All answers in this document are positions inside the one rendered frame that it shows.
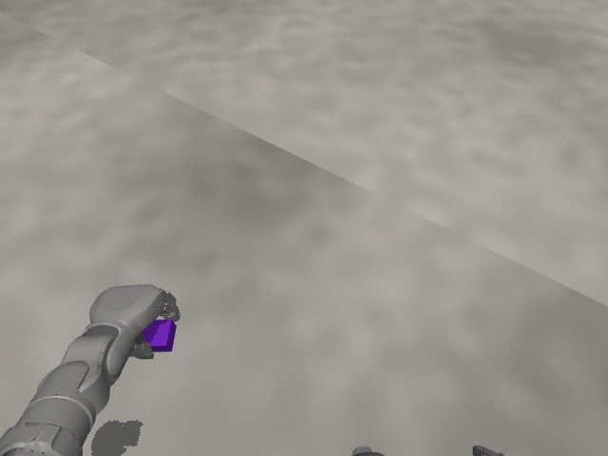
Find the left robot hand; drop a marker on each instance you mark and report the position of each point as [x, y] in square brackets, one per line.
[137, 307]

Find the small box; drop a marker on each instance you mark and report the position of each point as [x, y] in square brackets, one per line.
[160, 334]

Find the left robot arm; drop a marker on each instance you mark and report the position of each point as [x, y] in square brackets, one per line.
[59, 417]

